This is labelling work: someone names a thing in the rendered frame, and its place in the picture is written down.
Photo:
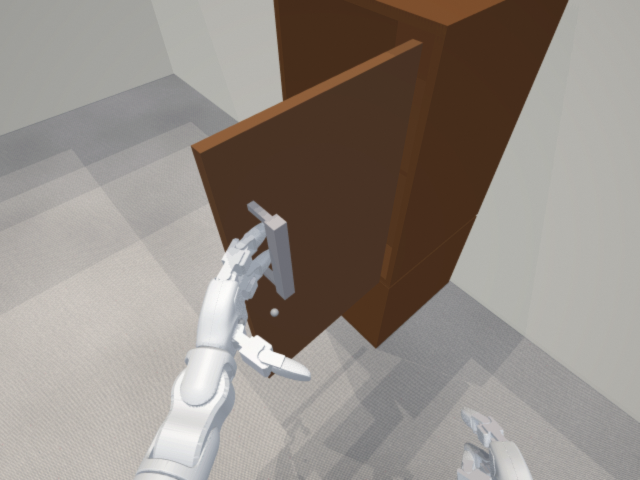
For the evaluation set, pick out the robot right hand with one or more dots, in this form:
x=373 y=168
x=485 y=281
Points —
x=504 y=461

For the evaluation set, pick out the robot left forearm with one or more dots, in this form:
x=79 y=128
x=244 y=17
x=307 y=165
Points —
x=202 y=396

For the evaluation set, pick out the robot left hand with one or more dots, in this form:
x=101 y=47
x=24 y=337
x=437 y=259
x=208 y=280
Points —
x=224 y=305

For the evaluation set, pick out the cupboard door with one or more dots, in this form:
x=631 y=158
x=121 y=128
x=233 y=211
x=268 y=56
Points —
x=327 y=161

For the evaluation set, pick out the handle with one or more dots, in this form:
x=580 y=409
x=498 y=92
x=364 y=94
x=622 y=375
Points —
x=279 y=249

